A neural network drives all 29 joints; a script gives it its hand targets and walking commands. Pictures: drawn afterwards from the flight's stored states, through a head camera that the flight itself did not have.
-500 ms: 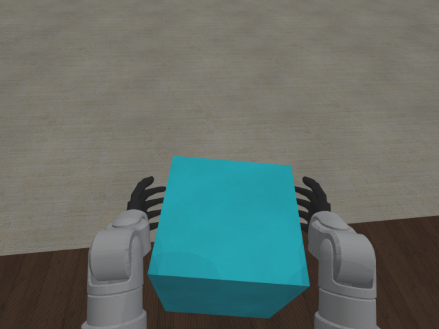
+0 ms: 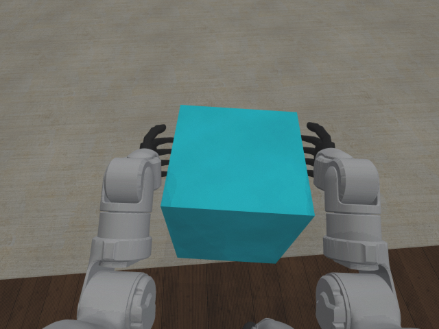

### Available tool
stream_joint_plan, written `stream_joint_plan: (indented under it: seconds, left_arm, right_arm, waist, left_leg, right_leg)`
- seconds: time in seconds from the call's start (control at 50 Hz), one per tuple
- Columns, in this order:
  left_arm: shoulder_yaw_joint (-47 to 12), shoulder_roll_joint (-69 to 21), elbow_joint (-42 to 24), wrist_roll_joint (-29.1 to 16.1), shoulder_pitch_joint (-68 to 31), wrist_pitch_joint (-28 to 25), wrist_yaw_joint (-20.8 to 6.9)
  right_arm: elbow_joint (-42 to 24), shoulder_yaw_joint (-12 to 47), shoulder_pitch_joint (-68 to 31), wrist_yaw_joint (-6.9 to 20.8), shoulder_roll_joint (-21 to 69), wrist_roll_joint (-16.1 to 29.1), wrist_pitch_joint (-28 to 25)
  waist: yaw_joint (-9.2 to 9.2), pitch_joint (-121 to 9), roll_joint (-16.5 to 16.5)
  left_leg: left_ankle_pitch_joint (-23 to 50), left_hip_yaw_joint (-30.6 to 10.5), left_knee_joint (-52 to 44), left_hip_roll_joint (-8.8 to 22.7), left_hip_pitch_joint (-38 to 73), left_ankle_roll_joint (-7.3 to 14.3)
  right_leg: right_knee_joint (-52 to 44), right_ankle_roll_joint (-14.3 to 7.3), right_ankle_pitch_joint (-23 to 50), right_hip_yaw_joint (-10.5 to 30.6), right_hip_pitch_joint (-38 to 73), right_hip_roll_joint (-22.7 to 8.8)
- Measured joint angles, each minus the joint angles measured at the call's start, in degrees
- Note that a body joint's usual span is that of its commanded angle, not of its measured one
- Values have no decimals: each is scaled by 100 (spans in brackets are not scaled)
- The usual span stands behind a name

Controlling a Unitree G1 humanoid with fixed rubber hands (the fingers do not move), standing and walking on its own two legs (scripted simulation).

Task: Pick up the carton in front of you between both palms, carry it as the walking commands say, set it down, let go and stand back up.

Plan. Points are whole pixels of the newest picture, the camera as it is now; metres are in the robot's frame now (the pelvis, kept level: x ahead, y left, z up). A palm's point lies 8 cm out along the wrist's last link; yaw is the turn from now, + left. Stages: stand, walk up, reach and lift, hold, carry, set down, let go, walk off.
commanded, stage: carry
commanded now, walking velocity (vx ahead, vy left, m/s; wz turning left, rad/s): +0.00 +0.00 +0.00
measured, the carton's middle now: (232, 191) +0.35 +0.00 +0.02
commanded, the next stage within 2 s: none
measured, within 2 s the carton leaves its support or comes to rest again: neither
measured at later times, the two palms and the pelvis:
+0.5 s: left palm (134, 133) +0.41 +0.18 +0.12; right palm (299, 131) +0.41 -0.12 +0.13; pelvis +0.04 +0.03 +0.01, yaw +0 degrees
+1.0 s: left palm (124, 100) +0.49 +0.22 +0.13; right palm (275, 92) +0.51 -0.08 +0.14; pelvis +0.15 +0.05 +0.01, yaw +1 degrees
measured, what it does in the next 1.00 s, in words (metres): walks ahead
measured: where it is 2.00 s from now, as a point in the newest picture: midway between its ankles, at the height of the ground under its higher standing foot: (223, 226)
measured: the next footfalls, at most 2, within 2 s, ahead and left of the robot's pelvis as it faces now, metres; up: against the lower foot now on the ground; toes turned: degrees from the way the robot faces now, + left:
left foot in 1.04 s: +0.29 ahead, +0.16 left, +0.00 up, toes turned +7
right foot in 1.48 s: +0.45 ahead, -0.04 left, +0.00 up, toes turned -4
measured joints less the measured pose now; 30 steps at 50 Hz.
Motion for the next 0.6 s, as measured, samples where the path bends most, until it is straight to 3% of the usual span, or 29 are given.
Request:
stream_joint_plan:
  seconds: [0.14, 0.26, 0.4, 0.46, 0.52, 0.6]
  left_arm:
    - [230, 109, 422, -25, -559, 29, 10]
    - [362, 14, 107, 24, -567, 87, 14]
    - [333, -75, -247, 19, -358, 70, 14]
    - [284, -95, -239, 35, -342, 47, 14]
    - [237, -61, -155, 36, -377, 46, 14]
    - [225, 41, -18, -28, -266, 79, 13]
  right_arm:
    - [526, -175, -597, -15, -40, -25, -38]
    - [102, -350, -477, -28, 142, -85, -7]
    - [-402, -380, -136, -28, 298, -124, -21]
    - [-449, -383, -77, -25, 274, -100, -26]
    - [-380, -390, -101, -18, 251, -96, -28]
    - [-114, -351, -79, -10, 340, -183, -75]
  waist:
    - [-13, 63, -129]
    - [-5, 153, -201]
    - [45, 233, -186]
    - [60, 176, -185]
    - [3, 89, -211]
    - [-79, -85, -208]
  left_leg:
    - [-76, -5, -62, -48, 50, -56]
    - [26, 19, -305, -96, 152, -18]
    - [297, 49, 85, -112, 72, -20]
    - [258, 65, -363, -151, 319, -59]
    - [175, 44, -829, -207, 529, 49]
    - [-191, 35, -746, -240, 660, 276]
  right_leg:
    - [55, 27, -166, 14, 5, -46]
    - [45, 62, -69, 34, -7, -86]
    - [-219, 96, 43, 63, 254, -96]
    - [-233, 94, 142, 88, 254, -111]
    - [-134, 158, 131, 73, 197, -159]
    - [311, 193, -954, 166, 245, -91]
